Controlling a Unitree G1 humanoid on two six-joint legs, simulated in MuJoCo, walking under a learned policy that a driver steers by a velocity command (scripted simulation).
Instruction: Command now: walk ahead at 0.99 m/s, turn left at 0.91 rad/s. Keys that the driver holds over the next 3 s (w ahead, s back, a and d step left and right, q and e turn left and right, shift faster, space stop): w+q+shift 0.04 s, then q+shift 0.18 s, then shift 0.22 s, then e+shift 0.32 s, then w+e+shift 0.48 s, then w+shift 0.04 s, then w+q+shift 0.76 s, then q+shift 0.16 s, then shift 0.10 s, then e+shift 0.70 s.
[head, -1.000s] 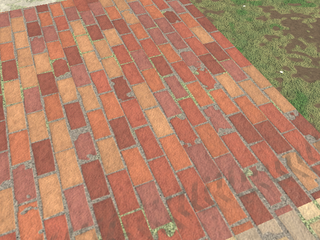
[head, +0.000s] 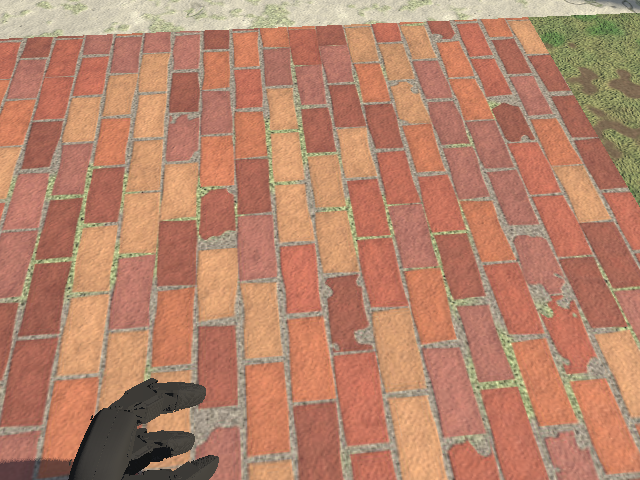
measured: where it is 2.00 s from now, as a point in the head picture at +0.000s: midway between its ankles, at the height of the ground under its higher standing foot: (344, 219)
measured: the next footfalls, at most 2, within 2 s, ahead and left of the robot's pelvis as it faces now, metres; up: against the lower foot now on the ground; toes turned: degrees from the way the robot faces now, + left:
right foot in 0.12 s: +0.35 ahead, -0.13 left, +0.00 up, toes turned +10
left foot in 0.52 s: +0.46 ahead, +0.16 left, +0.00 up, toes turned +21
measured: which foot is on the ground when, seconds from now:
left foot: down 0.00-0.10, up 0.12-0.50, down 0.52-0.94, up 0.96-1.00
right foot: up 0.00-0.10, down 0.12-0.54, up 0.56-0.94, down 0.96-1.00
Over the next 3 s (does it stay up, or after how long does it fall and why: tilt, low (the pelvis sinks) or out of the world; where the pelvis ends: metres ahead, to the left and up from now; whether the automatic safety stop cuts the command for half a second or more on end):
stays up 1.64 -0.11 0.01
